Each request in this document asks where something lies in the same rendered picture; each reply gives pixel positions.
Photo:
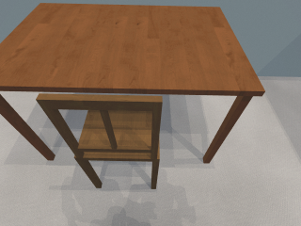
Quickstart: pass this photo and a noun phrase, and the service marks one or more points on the table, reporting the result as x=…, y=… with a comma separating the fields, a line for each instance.
x=126, y=49

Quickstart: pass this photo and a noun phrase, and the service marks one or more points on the chair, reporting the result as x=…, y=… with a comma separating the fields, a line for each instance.
x=116, y=128

